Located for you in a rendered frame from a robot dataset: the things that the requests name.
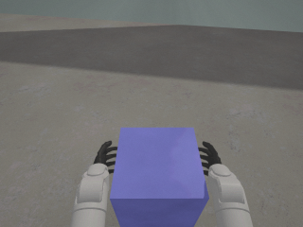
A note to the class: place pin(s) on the robot left hand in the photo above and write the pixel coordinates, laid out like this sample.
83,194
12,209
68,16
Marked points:
102,157

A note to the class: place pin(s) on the robot right forearm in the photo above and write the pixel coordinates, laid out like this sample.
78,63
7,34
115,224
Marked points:
229,200

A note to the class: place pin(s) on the carton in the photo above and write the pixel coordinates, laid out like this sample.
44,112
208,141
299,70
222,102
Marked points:
158,178

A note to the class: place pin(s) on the robot left forearm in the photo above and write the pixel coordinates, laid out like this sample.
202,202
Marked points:
90,202

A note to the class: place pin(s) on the robot right hand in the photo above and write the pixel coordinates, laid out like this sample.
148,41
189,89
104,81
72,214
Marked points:
212,158

